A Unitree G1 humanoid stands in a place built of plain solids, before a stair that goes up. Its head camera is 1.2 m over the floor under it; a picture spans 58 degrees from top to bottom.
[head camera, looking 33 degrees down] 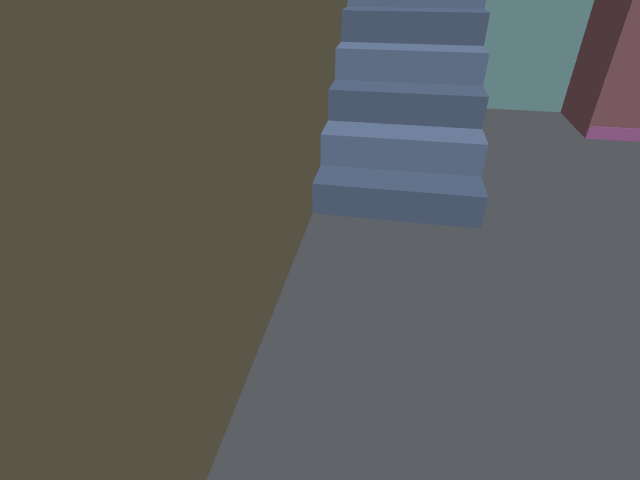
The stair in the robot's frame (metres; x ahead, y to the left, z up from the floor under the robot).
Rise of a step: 0.18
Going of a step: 0.26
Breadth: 0.91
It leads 10 degrees to the right of straight ahead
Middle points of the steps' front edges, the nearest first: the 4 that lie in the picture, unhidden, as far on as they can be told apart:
2.04 -0.41 0.19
2.29 -0.45 0.37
2.54 -0.50 0.56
2.79 -0.54 0.74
